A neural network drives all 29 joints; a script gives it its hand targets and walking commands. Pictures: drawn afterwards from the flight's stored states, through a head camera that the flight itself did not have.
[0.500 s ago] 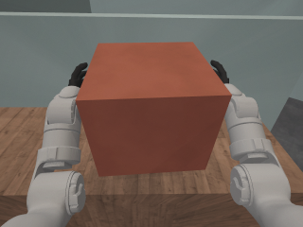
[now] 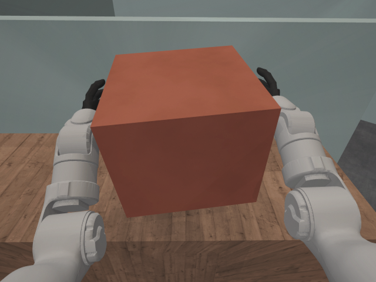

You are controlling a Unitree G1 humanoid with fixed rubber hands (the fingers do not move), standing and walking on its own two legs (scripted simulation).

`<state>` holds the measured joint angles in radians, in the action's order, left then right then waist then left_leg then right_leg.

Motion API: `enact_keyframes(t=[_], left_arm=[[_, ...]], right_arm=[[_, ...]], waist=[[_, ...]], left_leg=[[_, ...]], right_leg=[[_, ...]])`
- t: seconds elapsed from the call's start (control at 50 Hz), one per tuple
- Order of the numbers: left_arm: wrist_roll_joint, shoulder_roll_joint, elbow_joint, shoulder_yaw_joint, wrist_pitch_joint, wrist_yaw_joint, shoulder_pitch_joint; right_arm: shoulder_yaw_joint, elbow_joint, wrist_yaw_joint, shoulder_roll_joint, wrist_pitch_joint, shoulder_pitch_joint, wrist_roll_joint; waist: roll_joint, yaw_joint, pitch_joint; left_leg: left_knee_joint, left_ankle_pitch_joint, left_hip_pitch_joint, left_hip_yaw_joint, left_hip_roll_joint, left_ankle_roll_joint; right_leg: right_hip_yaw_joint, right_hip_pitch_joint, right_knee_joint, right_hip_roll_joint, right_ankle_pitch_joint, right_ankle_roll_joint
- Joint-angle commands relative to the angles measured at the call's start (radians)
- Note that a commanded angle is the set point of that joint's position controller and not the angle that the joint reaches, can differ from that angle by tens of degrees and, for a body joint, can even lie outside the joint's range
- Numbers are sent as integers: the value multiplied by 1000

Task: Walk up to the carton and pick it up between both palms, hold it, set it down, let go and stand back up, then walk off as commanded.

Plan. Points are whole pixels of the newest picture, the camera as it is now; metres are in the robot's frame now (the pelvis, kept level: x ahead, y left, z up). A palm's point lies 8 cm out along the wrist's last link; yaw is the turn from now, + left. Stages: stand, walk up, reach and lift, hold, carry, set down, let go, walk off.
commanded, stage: hold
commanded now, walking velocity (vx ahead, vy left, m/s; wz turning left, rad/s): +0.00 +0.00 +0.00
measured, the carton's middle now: (183, 125) +0.38 +0.03 +0.21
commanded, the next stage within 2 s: none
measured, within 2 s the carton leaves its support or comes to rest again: neither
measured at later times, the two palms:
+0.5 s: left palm (95, 114) +0.36 +0.20 +0.25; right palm (272, 111) +0.38 -0.16 +0.25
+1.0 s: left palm (91, 113) +0.36 +0.21 +0.24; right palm (266, 102) +0.39 -0.15 +0.26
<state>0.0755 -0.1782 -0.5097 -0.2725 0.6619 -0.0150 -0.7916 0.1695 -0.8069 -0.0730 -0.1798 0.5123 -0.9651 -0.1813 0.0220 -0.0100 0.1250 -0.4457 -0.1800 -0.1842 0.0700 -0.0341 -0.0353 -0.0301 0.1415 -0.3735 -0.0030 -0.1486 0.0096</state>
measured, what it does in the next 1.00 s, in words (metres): stands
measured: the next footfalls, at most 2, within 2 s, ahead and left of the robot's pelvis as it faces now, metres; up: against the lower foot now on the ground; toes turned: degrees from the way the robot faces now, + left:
none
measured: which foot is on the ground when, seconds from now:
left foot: down 0.00-1.00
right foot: down 0.00-1.00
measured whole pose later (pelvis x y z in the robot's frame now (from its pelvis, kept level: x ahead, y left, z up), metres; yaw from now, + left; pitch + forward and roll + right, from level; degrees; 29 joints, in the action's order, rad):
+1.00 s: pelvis +0.01 +0.00 +0.00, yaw +0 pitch -4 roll -1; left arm 0.08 -0.18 -0.43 -0.28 0.71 0.00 -0.77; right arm 0.15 -0.73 -0.10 -0.17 0.55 -0.94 -0.20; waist 0.02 -0.01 0.12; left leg -0.44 -0.19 -0.18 0.07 -0.03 -0.04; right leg -0.03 0.14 -0.37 0.00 -0.16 0.01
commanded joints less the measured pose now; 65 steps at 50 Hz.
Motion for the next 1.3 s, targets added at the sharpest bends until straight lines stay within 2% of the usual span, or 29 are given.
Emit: enact_keyframes(t=[0.0,0.08,0.1,0.12,0.2,0.26,0.36,0.38,0.46,0.5,0.52,0.58,0.6,0.64,0.66,0.72,0.76,0.8,0.88,0.9,0.92,0.96,0.98,1.02,1.04,1.1,1.14,1.2,1.28], left_arm=[[-150,587,255,369,-73,199,-854],[-160,594,307,392,-55,199,-766],[-183,610,413,420,-56,203,-752],[-178,599,423,412,-46,200,-710],[-172,608,507,400,-22,194,-653],[-148,605,473,377,8,201,-580],[-158,619,476,398,26,210,-600],[-159,645,452,419,33,208,-619],[-160,646,428,415,24,202,-722],[-139,622,295,355,26,204,-757],[-156,623,341,372,11,204,-812],[-118,603,251,322,2,207,-843],[-117,584,218,306,5,211,-828],[-129,601,230,350,-10,216,-878],[-138,616,225,367,-9,217,-841],[-133,577,193,344,-28,225,-907],[-118,587,143,329,-21,230,-831],[-138,582,213,361,-31,223,-862],[-134,595,206,361,-26,219,-788],[-149,588,271,375,-29,219,-812],[-125,565,222,327,-20,223,-763],[-144,595,294,371,-20,226,-744],[-157,588,304,380,-18,222,-759],[-171,588,427,396,-20,216,-739],[-144,582,341,373,-4,218,-701],[-174,607,440,406,4,222,-656],[-166,588,471,395,3,217,-670],[-163,611,422,392,17,218,-616],[-169,614,514,402,19,204,-653]], right_arm=[[-219,186,129,593,-20,-607,-79],[-280,286,103,570,-1,-550,-150],[-320,387,95,609,-2,-528,-175],[-345,434,87,591,6,-547,-199],[-413,533,73,596,42,-528,-253],[-432,587,60,575,59,-536,-263],[-416,615,64,558,75,-573,-257],[-403,595,66,546,77,-609,-252],[-379,516,86,572,70,-673,-226],[-318,410,104,549,76,-714,-177],[-322,375,113,571,73,-697,-178],[-268,247,138,560,69,-663,-116],[-258,203,143,562,71,-664,-110],[-222,165,145,561,52,-638,-90],[-224,202,143,559,37,-659,-100],[-178,107,143,560,38,-609,-65],[-192,148,145,571,27,-633,-58],[-199,170,138,563,17,-626,-80],[-233,249,127,565,11,-625,-102],[-242,257,121,571,13,-607,-115],[-234,229,119,543,24,-597,-116],[-286,339,109,587,15,-593,-140],[-258,304,105,543,29,-571,-142],[-312,396,93,569,34,-549,-183],[-299,337,88,550,47,-534,-167],[-361,494,77,584,44,-551,-217],[-366,498,71,569,63,-541,-234],[-396,575,66,574,63,-586,-244],[-409,577,71,569,80,-573,-271]], waist=[[4,155,311],[16,168,322],[21,176,415],[1,151,436],[13,139,448],[-5,118,424],[9,119,398],[41,112,377],[33,118,364],[24,104,265],[42,110,306],[54,101,236],[31,101,204],[68,139,238],[67,139,273],[67,154,218],[31,144,233],[36,162,276],[36,151,265],[36,156,279],[11,133,243],[12,146,330],[33,162,301],[35,150,375],[27,154,306],[13,145,403],[37,139,387],[-5,122,403],[49,114,401]], left_leg=[[219,-28,-84,-44,83,4],[181,117,-37,-36,93,-24],[152,198,0,-39,102,-28],[148,228,0,-36,101,-28],[132,327,15,-31,114,-23],[131,309,15,-31,113,-18],[151,228,-5,-21,106,-23],[150,224,-1,-22,98,-28],[176,95,-35,-22,89,-20],[217,-59,-110,-23,83,5],[211,-60,-102,-23,83,4],[274,-233,-208,-24,57,24],[278,-237,-217,-20,58,35],[289,-253,-229,-16,51,23],[286,-225,-208,-17,45,21],[305,-278,-238,-18,40,24],[292,-243,-210,-28,49,26],[274,-188,-180,-23,48,14],[240,-98,-126,-37,71,4],[232,-42,-107,-38,79,-2],[226,-57,-112,-45,86,3],[194,47,-58,-46,91,-9],[198,45,-63,-38,88,-18],[167,146,-10,-39,90,-22],[182,111,-33,-36,93,-21],[155,221,2,-36,96,-25],[155,230,3,-32,100,-28],[150,219,-21,-31,106,-20],[145,270,22,-23,97,-29]], right_leg=[[50,-213,109,50,36,-28],[46,-249,99,59,186,-19],[52,-308,68,58,308,-12],[56,-323,67,58,345,-8],[57,-351,59,61,446,3],[62,-334,69,59,403,2],[57,-287,84,65,280,-11],[56,-254,93,70,237,-16],[55,-203,101,68,106,-26],[54,-151,114,59,-39,-41],[59,-145,110,59,-45,-38],[32,-189,87,69,-124,-31],[37,-177,91,68,-123,-31],[40,-219,75,74,-86,-37],[40,-222,73,73,-58,-34],[39,-232,73,70,-73,-31],[34,-223,83,72,-78,-30],[43,-250,82,69,-15,-34],[42,-207,102,64,2,-32],[48,-222,103,60,50,-31],[53,-210,113,56,13,-29],[52,-242,104,59,110,-21],[52,-226,104,61,112,-29],[56,-260,86,60,213,-19],[52,-254,102,54,193,-20],[55,-293,84,62,302,-11],[56,-287,89,57,304,-7],[57,-303,79,64,306,-6],[54,-263,77,70,300,-10]])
